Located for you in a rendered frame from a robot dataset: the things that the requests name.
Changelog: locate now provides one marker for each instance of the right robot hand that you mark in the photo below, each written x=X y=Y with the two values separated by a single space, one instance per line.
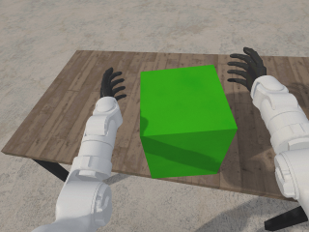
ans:
x=254 y=68

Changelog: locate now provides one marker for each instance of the robot left forearm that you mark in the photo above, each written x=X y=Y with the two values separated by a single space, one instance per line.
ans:
x=93 y=163

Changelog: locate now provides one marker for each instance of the robot left upper arm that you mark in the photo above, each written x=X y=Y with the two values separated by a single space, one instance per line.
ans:
x=83 y=206

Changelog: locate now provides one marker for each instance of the robot right upper arm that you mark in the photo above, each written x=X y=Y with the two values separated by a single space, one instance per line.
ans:
x=292 y=175

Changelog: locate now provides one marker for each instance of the carton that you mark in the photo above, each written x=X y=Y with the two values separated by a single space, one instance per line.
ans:
x=186 y=123

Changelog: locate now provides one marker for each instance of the table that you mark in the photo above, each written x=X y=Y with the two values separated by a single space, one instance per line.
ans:
x=53 y=130

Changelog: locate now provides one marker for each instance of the robot right forearm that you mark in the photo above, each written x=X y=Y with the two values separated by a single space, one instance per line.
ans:
x=286 y=122

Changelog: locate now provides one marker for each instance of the left robot hand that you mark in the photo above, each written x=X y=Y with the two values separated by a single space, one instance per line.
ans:
x=106 y=89

